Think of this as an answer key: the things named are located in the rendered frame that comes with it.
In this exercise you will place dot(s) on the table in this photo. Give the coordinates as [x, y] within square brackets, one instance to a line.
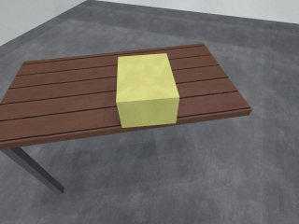
[70, 98]

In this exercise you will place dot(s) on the carton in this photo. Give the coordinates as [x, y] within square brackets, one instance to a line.
[147, 93]

